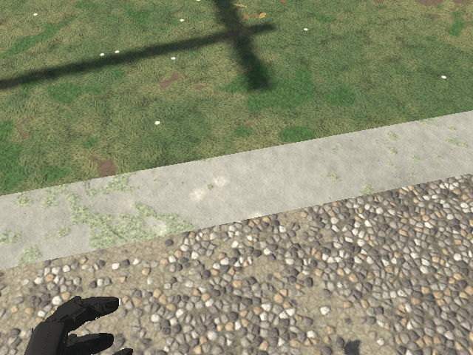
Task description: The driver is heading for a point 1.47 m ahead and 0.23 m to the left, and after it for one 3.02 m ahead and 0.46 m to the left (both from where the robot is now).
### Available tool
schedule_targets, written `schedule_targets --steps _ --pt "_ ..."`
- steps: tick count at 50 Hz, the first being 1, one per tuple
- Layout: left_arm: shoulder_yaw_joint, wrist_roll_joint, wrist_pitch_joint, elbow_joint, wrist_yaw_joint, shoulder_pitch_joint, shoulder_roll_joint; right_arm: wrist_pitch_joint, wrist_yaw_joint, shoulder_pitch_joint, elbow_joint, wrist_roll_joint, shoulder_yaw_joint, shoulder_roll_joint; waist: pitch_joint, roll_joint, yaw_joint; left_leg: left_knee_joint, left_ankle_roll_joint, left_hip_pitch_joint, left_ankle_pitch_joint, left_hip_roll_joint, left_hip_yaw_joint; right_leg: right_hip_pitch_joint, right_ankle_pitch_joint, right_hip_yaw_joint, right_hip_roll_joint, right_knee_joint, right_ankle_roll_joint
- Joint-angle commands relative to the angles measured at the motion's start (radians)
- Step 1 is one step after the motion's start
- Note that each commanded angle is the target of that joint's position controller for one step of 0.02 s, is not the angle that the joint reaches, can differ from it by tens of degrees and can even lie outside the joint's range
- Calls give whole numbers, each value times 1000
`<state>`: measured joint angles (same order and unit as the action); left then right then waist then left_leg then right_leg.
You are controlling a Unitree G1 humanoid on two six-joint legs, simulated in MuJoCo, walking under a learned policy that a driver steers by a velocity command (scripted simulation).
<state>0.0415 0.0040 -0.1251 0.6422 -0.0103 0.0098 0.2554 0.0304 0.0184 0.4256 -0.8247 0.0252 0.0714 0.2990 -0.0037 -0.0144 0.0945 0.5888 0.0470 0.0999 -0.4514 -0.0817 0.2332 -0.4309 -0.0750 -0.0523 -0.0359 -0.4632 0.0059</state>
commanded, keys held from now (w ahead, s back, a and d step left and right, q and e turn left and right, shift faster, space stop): w+q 0.36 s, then w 0.64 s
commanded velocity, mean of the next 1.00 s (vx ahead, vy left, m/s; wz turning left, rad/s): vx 0.50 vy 0.00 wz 0.33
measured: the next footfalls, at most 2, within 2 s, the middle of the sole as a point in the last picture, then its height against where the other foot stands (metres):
left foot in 0.48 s outside the picture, level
right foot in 1.00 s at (204, 273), level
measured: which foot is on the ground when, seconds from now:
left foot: up 0.00-0.46, down 0.48-1.00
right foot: down 0.00-0.50, up 0.52-0.98, down 1.00-1.00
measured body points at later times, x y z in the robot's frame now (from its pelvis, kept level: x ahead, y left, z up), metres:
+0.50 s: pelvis +0.26 +0.06 -0.01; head +0.29 +0.08 +0.44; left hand +0.18 +0.34 -0.14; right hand +0.55 -0.10 -0.08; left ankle +0.34 +0.18 -0.73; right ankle +0.11 -0.12 -0.71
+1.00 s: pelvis +0.54 +0.11 +0.00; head +0.56 +0.12 +0.44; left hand +0.66 +0.41 -0.09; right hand +0.64 -0.16 -0.13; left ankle +0.34 +0.18 -0.73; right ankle +0.70 +0.05 -0.73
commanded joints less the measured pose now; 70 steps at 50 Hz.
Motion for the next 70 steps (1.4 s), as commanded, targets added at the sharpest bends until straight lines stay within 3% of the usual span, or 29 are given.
schedule_targets --steps 1,2,3,5,9,15,20,22,24,25,26,27,28,30,34,40,44,48,49,50,51,52,53,54,55,56,60,66,70 --pt "85 -3 11 27 7 367 232 29 0 56 120 13 -8 65 319 301 -165 597 -20 648 -144 42 -66 811 -358 -722 472 137 261" --pt "65 -8 14 17 8 314 162 25 -1 -18 118 15 13 137 169 181 -176 663 -26 696 -63 90 -57 682 -403 -600 426 163 222" --pt "55 -2 19 14 8 264 135 19 -1 -79 127 7 17 140 82 112 -165 665 -34 680 13 123 -92 561 -303 -457 380 179 191" --pt "40 7 20 30 6 201 95 10 -9 -121 146 -3 22 113 -5 114 -122 595 -41 627 101 175 -105 391 -134 -280 308 236 169" --pt "54 1 5 63 5 189 128 -8 -22 -155 182 -1 10 54 -27 109 -100 500 -61 609 196 207 -133 308 17 -110 293 315 192" --pt "68 -5 17 105 13 221 184 7 -54 -308 231 -3 -6 32 -45 63 -149 181 -50 562 475 189 -196 350 153 101 268 320 162" --pt "79 -31 43 154 12 299 228 7 -75 -418 295 -4 -6 42 -73 64 -165 43 7 530 372 147 -252 474 287 156 317 257 133" --pt "84 -39 54 164 14 303 258 4 -73 -355 293 -12 13 77 -14 95 -107 14 50 386 273 80 -300 504 610 184 320 118 117" --pt "64 -28 58 167 21 307 226 -4 -52 -66 213 -10 66 173 144 58 49 -51 111 -84 373 49 -273 309 601 245 258 -259 60" --pt "23 9 42 118 11 379 117 -6 -35 19 197 -15 88 294 270 -174 11 -58 255 -482 318 328 193 -122 -46 250 131 -662 -8" --pt "14 -3 16 134 0 384 125 3 -39 33 215 -8 71 262 444 -180 15 -226 356 -543 237 472 572 -244 -529 40 30 -859 -19" --pt "39 -49 6 111 -9 279 204 12 -47 -3 206 -16 48 199 321 -97 39 -253 299 -457 225 436 423 -333 -473 -22 85 -904 -7" --pt "32 -55 0 89 -8 219 190 19 -48 -58 201 -15 40 173 187 -84 13 -261 259 -305 275 389 271 -352 -397 0 126 -851 7" --pt "38 -20 10 105 5 220 181 28 -48 -171 204 -25 17 106 71 -54 -66 -310 212 -50 431 312 95 -247 -274 1 188 -715 3" --pt "29 -8 50 125 7 258 128 54 -43 -198 184 -27 19 112 35 -48 -117 -418 232 92 515 288 -16 -180 -146 7 196 -602 -39" --pt "8 -10 36 78 -8 60 85 50 -21 -125 122 -20 24 139 -39 -41 -49 -451 174 73 458 243 -141 -181 185 33 151 -213 -48" --pt "8 -18 29 45 -29 -26 101 40 -19 -59 71 -9 31 156 -71 -45 -21 -417 163 -35 424 298 -119 -194 171 26 124 -96 -17" --pt "22 -14 23 50 -40 37 140 21 -10 -66 46 -4 39 173 -31 -72 -76 -292 122 -145 647 330 -108 -94 20 50 86 -40 42" --pt "39 -11 22 80 -35 139 166 15 -8 -81 46 -6 36 168 34 -65 -134 -163 100 -135 804 290 -142 53 15 86 51 -19 67" --pt "61 -6 22 121 -26 296 218 11 -4 -68 53 -17 20 132 159 -32 -197 55 66 -38 772 233 -188 306 49 48 92 -53 107" --pt "84 9 26 134 -21 408 323 25 -9 50 79 -29 -11 41 328 173 -174 447 -8 326 423 102 -239 708 -30 -340 344 -60 253" --pt "74 -12 31 155 -26 458 275 43 -12 51 67 -19 -18 30 401 310 -194 649 -34 544 -122 1 -149 822 -251 -693 424 133 327" --pt "53 -22 30 146 -25 402 216 58 -19 -40 86 7 6 128 263 204 -207 728 -17 653 -94 69 -95 732 -389 -613 400 171 273" --pt "43 -14 33 131 -21 329 188 64 -21 -126 111 17 6 136 152 139 -191 704 -3 672 -6 123 -132 595 -368 -482 366 185 236" --pt "35 -4 34 124 -21 269 166 65 -18 -170 120 3 6 128 65 83 -164 641 -3 648 69 162 -154 452 -272 -383 330 215 226" --pt "26 6 29 118 -21 231 138 58 -16 -165 117 -10 11 122 36 95 -130 577 -5 589 125 196 -146 359 -183 -317 298 239 215" --pt "29 0 14 136 -17 219 150 29 -12 -133 100 -18 4 67 10 98 -85 461 -41 527 222 219 -166 250 15 -170 260 321 237" --pt "37 -13 28 180 4 288 184 45 -25 -328 143 -19 -13 25 -37 70 -145 93 -66 529 527 192 -211 286 108 -19 207 347 195" --pt "41 -21 46 223 8 364 197 56 -45 -439 178 -9 -18 26 -68 67 -185 -31 -53 533 546 164 -222 389 99 -24 250 316 193"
